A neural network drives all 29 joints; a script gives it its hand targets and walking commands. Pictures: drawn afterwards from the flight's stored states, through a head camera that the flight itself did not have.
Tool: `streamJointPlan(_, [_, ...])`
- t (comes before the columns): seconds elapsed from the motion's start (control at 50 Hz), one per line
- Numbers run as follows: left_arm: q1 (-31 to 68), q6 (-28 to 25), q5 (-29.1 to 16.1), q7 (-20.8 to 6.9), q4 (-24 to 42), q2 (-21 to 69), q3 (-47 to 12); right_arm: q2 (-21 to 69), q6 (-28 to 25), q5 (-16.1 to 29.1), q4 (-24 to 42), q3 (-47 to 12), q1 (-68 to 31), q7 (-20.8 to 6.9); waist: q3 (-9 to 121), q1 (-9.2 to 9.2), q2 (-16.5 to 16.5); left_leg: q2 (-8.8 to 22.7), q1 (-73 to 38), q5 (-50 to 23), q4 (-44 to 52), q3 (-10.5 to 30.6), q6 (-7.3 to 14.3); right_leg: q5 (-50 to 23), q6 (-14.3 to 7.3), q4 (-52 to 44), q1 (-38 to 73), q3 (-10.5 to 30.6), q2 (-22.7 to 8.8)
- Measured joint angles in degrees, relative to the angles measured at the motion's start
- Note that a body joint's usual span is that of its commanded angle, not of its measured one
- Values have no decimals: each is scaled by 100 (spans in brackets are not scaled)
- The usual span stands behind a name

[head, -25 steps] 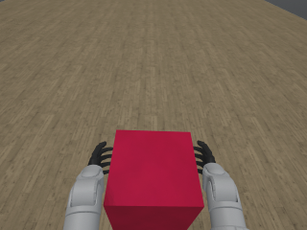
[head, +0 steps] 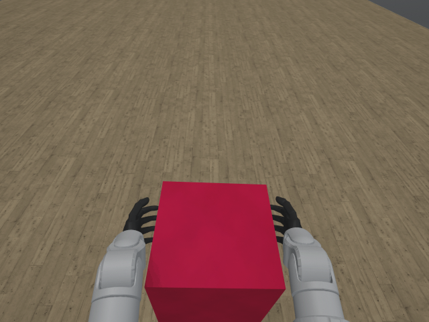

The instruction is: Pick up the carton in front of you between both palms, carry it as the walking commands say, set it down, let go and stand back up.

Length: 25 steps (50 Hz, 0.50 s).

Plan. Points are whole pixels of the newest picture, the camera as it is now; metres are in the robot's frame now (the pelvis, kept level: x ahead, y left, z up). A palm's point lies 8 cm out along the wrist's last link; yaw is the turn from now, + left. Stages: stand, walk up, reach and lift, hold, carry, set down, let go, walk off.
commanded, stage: carry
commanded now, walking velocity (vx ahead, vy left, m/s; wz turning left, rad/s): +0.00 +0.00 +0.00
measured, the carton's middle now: (211, 257) +0.29 +0.00 -0.04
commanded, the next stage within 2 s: hold in 0.20 s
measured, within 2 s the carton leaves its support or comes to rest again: neither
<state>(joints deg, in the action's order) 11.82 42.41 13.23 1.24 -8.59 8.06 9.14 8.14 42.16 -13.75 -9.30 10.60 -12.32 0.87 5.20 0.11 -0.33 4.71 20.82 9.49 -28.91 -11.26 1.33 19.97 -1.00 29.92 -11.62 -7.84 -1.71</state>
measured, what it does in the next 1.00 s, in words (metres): stands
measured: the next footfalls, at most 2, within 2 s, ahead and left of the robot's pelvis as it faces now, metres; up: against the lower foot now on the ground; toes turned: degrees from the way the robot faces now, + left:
none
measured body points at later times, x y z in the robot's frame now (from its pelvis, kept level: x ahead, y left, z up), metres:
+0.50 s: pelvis -0.02 +0.00 +0.01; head -0.04 +0.02 +0.46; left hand +0.28 +0.12 +0.03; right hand +0.26 -0.18 +0.04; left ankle +0.06 +0.12 -0.73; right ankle -0.05 -0.10 -0.73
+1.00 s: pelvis -0.03 +0.04 +0.01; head -0.07 +0.07 +0.45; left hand +0.29 +0.15 +0.04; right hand +0.25 -0.15 +0.05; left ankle +0.06 +0.12 -0.73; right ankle -0.05 -0.10 -0.73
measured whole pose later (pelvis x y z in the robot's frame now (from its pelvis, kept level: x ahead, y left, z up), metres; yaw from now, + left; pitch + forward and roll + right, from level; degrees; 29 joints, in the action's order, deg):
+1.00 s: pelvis -0.03 +0.04 +0.01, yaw -8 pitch -9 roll +0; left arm 16.1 41.9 16.6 0.8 -13.9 9.0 12.3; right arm 9.3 38.4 -16.5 -18.3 15.9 -17.2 -1.2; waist -2.8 -0.3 -3.0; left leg -0.7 7.4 7.1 -22.7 -4.2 2.2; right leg 15.1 -0.1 25.3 -2.0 3.2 -0.5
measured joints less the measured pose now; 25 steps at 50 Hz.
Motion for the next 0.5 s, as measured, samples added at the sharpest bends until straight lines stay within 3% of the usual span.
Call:
streamJointPlan(0.22, [7, -11, 12, 1, 24, 5, 5, 4, -39, -5, -14, 9, -11, -13, -136, -3, -31, -15, -113, -67, 74, 3, 13, -19, -25, -4, 81, 3, -1])
streamJointPlan(0.26, [-62, -26, 18, 10, 164, -9, -11, 6, -139, -29, -23, -48, -6, -42, -459, -69, -115, -220, -522, -244, 357, 419, -40, -294, -53, -196, 397, 296, 80])
streamJointPlan(0.36, [-185, -81, 20, 55, 223, -29, -69, 2, -251, -31, -120, -70, 8, -77, -834, -58, -147, -314, -1087, -367, 782, 835, -136, -375, -68, -625, 890, 505, 205])
streamJointPlan(0.5, [-34, -124, 100, 50, 2, -5, -64, 8, -341, -2, -274, 101, -38, -92, -968, 31, -195, -286, -1317, -396, 851, 762, -160, -484, -53, -653, 1046, 656, 242])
